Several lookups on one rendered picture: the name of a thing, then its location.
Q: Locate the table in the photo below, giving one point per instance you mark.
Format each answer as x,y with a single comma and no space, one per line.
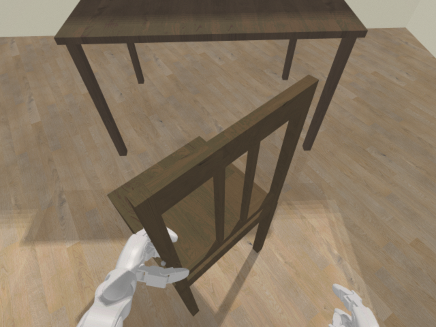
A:
151,21

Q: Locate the left robot hand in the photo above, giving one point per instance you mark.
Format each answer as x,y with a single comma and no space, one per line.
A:
139,249

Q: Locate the right robot hand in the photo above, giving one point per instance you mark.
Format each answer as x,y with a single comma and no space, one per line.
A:
361,316

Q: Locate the chair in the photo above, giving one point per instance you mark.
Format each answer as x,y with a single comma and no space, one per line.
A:
205,199

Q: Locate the left robot forearm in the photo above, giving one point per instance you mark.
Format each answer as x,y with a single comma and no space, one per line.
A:
113,300

